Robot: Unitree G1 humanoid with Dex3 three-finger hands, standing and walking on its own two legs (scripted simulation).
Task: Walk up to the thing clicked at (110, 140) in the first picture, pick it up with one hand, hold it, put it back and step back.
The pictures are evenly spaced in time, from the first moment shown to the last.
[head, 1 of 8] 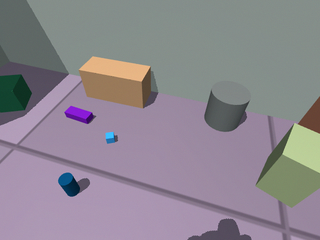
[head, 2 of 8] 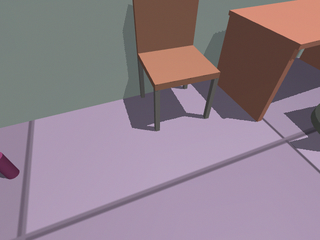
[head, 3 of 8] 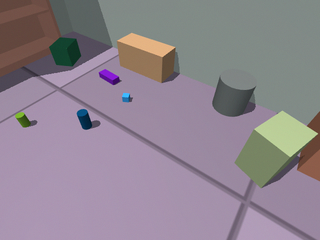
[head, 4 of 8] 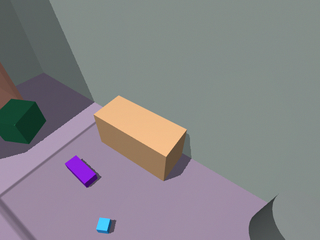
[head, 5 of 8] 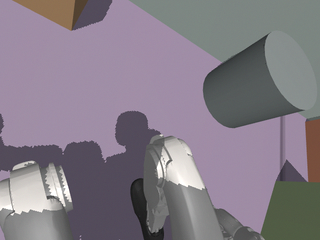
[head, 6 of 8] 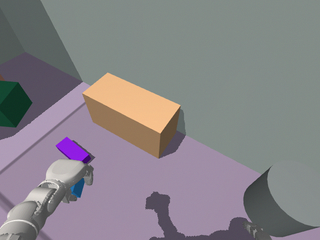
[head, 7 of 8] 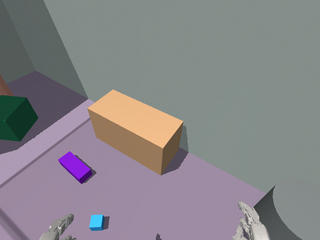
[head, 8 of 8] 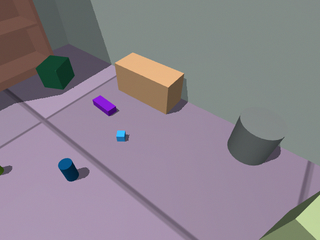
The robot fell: no
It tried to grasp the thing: yes
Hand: left
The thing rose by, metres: 0.68
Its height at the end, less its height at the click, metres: +0.00
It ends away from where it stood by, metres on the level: 0.01
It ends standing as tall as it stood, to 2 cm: yes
